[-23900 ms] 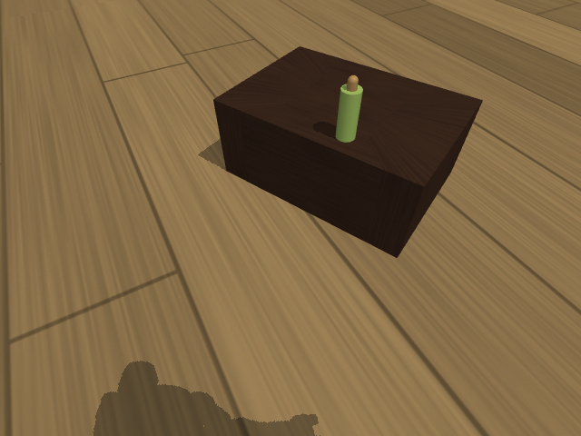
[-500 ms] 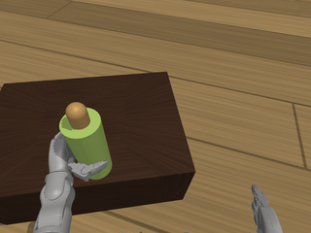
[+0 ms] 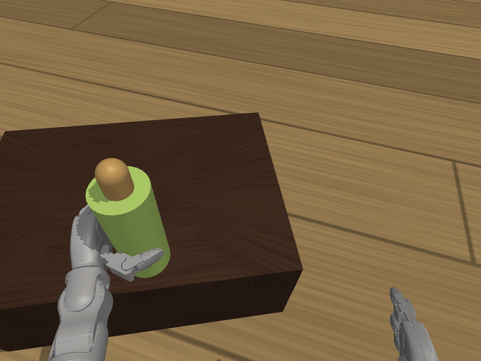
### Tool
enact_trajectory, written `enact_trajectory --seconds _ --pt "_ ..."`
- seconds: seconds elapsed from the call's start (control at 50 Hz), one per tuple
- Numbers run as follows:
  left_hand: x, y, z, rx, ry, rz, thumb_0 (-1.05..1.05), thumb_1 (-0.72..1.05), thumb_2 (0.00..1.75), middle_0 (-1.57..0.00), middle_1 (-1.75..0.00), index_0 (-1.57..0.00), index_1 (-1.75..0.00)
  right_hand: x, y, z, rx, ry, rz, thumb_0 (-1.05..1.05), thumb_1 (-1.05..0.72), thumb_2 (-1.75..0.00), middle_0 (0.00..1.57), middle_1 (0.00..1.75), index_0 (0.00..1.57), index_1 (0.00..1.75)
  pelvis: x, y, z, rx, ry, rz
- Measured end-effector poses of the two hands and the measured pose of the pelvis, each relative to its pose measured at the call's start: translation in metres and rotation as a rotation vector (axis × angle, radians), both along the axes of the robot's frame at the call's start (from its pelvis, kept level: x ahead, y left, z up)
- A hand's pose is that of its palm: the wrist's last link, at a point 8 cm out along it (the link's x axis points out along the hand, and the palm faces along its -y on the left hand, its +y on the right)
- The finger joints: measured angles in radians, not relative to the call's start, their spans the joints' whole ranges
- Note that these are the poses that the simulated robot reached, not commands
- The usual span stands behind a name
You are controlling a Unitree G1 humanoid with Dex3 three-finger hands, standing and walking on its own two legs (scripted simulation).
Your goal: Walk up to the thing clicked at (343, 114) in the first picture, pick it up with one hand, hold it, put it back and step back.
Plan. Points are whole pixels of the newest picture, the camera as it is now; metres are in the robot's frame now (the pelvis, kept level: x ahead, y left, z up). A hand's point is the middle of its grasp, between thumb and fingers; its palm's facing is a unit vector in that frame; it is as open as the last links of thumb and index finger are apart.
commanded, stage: hold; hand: left
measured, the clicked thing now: (132, 220) +0.32 +0.16 +0.09
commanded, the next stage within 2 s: crouch in 0.62 s
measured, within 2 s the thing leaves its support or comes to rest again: neither
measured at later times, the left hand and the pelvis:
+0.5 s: hand (130, 233) +0.32 +0.17 +0.06, palm faces +0.13 -0.99 -0.02, open 11.2 cm; pelvis -0.01 +0.00 +0.00, yaw +0 degrees
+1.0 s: hand (136, 237) +0.33 +0.17 +0.03, palm faces +0.12 -0.99 -0.01, open 11.1 cm; pelvis -0.01 +0.00 -0.01, yaw +0 degrees
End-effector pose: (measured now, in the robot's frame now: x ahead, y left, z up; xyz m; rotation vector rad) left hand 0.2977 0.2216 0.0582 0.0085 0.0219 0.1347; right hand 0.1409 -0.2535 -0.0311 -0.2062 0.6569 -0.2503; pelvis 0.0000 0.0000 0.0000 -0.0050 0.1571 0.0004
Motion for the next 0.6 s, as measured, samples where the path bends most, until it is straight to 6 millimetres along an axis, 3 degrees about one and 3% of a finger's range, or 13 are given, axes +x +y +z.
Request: enact_trajectory --seconds 0.24,0.48,0.6 --pt "-0.008 -0.002 -0.012 0.0 0.029 -0.009 0.0 -0.61 1.06 -0.69 -1.09 -0.71 -1.08 -0.001 -0.002 -0.002 -0.008 0.008 0.001 -0.01 0.5 -0.06 0.05 0.05 0.05 0.05 -0.003 0.0 -0.002 -0.001 0.003 -0.001" --pt "-0.006 0.002 0.001 0.013 -0.016 -0.008 0.0 -0.61 1.06 -0.69 -1.09 -0.71 -1.08 -0.004 0.002 0.0 -0.003 -0.007 0.005 -0.01 0.51 -0.06 0.05 0.05 0.05 0.05 -0.006 0.001 -0.001 -0.001 -0.004 0.003" --pt "-0.003 -0.001 -0.002 0.001 0.008 -0.014 0.0 -0.61 1.06 -0.69 -1.09 -0.71 -1.08 -0.009 0.001 -0.003 0.004 0.005 -0.001 -0.01 0.51 -0.06 0.05 0.05 0.05 0.05 -0.008 0.001 -0.001 0.001 -0.005 -0.001"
